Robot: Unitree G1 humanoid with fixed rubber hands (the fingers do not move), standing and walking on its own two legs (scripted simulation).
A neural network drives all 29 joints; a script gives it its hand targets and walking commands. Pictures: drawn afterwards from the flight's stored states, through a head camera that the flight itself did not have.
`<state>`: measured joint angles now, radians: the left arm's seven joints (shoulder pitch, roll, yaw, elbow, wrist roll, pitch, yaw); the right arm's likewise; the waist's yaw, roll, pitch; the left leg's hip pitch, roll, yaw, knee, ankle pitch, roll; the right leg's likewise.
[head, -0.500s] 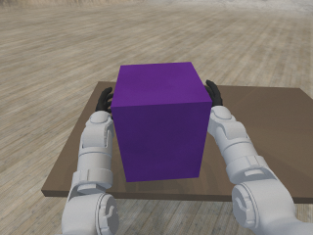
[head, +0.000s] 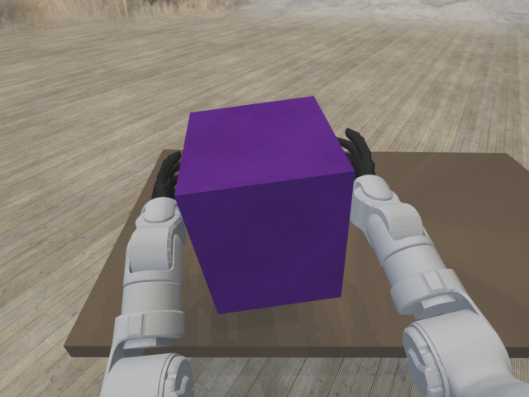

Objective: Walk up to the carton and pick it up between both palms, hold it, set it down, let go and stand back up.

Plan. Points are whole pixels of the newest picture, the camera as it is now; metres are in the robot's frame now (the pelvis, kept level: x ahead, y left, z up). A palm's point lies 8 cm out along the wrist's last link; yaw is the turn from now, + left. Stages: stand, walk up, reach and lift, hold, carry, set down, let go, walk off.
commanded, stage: hold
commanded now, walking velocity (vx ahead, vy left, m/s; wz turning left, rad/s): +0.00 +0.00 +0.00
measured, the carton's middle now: (265, 205) +0.38 -0.01 +0.16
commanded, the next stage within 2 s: none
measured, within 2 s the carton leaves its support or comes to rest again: neither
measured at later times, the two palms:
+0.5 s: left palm (168, 196) +0.34 +0.13 +0.21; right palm (374, 170) +0.34 -0.16 +0.24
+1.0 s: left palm (165, 191) +0.35 +0.14 +0.21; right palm (367, 167) +0.36 -0.15 +0.24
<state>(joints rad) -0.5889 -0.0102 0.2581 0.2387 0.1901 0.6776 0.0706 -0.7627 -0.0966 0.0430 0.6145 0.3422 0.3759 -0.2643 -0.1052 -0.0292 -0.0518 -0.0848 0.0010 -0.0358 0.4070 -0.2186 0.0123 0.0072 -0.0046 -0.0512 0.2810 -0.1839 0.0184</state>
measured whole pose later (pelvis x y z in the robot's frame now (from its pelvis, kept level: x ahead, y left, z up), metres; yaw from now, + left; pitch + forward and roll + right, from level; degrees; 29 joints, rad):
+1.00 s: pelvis -0.01 +0.00 +0.00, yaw -1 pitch -5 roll -1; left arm -0.67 -0.01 0.29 0.25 0.19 0.78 0.07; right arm -0.86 -0.12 0.02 0.65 0.37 0.48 -0.27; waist -0.09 -0.01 -0.09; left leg -0.11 0.00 -0.04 0.40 -0.20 0.01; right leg -0.03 0.00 -0.03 0.30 -0.17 0.01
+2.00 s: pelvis -0.01 -0.01 +0.00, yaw -1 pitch -5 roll -1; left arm -0.66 -0.02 0.32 0.22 0.20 0.78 0.06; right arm -0.85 -0.10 0.00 0.62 0.33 0.49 -0.27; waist -0.08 -0.03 -0.08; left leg -0.11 0.00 -0.05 0.39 -0.19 0.00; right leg -0.05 0.01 -0.02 0.31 -0.18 0.01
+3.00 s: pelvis -0.01 -0.01 +0.00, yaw -1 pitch -4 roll -1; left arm -0.66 -0.01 0.31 0.23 0.18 0.77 0.07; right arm -0.85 -0.10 0.01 0.62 0.33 0.49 -0.27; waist -0.08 -0.02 -0.09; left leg -0.13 0.00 -0.06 0.39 -0.19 0.00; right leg -0.07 0.01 -0.01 0.31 -0.17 0.00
